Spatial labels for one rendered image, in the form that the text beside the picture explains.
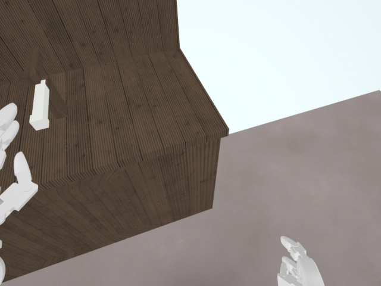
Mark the robot right hand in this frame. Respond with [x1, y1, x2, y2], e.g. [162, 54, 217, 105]
[277, 236, 324, 286]

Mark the robot left hand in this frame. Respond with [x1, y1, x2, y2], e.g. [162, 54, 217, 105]
[0, 103, 38, 225]

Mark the counter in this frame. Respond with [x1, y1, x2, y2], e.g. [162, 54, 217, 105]
[0, 0, 229, 282]

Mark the tap lever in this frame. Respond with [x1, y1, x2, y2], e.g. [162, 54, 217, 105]
[29, 80, 49, 130]

